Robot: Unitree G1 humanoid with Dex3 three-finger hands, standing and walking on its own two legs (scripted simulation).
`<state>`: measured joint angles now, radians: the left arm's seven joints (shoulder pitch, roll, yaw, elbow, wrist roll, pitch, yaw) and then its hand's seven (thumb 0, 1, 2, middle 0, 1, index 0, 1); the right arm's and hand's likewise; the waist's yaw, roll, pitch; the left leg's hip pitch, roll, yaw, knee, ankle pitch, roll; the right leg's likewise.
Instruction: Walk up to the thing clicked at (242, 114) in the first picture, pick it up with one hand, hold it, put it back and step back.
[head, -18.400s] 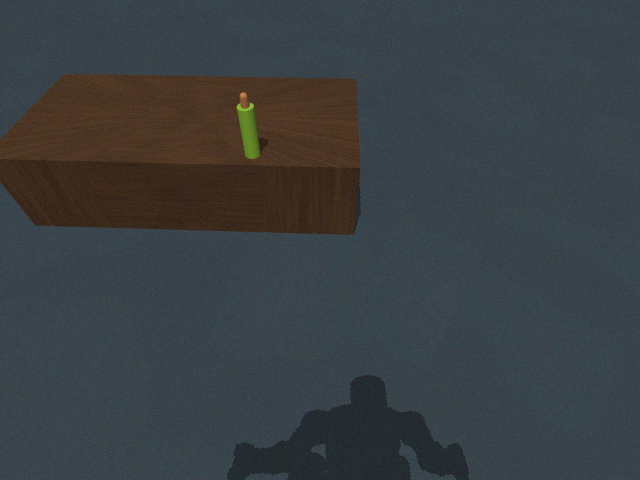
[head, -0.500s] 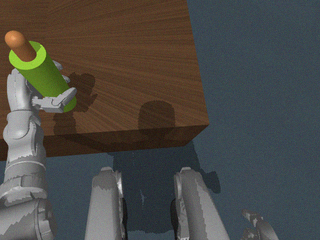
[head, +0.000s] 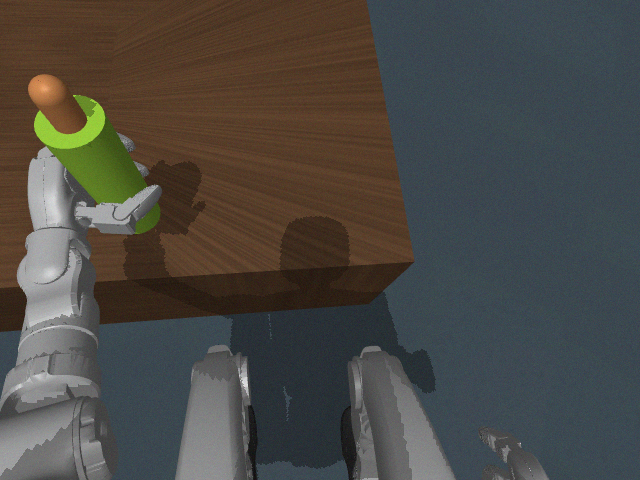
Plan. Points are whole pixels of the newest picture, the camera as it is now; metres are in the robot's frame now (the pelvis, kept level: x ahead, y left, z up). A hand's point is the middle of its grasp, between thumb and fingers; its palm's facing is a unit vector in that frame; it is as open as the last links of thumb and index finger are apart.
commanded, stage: lift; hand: left
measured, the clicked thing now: (102, 165) +0.45 +0.23 +0.04
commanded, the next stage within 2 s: hold in 1.54 s
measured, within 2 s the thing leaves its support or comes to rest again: neither
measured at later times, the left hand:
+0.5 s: hand (89, 184) +0.41 +0.22 +0.08, palm faces +0.12 -0.99 -0.03, open 8.3 cm
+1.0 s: hand (42, 188) +0.36 +0.20 +0.17, palm faces +0.13 -0.99 -0.02, open 8.4 cm
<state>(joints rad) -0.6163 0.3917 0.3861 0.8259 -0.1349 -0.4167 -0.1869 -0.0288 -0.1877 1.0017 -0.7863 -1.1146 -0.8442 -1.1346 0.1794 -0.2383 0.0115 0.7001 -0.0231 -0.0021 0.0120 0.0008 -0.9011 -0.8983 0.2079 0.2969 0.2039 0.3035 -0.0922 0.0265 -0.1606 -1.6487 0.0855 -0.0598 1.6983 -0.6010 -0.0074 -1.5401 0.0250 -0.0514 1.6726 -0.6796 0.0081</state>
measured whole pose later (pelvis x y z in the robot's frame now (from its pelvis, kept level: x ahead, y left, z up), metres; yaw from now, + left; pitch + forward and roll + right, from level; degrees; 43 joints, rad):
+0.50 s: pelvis +0.01 +0.00 +0.07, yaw +2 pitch +24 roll -4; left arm -0.37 0.30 0.27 0.57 -0.17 -0.34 -0.14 -0.03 -0.23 1.06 -0.79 -1.14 -0.85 -1.16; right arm 0.19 -0.23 0.00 0.69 0.01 -0.02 -0.01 0.00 -0.91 -0.90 0.21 0.30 0.20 0.30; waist -0.06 0.04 -0.15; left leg -1.34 0.08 -0.05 1.46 -0.55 -0.01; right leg -1.22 0.02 -0.06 1.42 -0.62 0.01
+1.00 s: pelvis +0.03 +0.00 +0.14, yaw +4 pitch +15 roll -3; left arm -0.18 0.24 0.16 0.44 -0.19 -0.32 -0.10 -0.03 -0.29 1.13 -0.81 -1.16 -0.86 -1.18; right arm 0.21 -0.22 0.01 0.66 0.02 -0.06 -0.03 0.00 -0.91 -0.90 0.21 0.30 0.20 0.30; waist -0.03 0.02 -0.08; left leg -0.94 0.06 -0.03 1.14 -0.46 -0.01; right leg -0.84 0.00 -0.04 1.10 -0.52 0.01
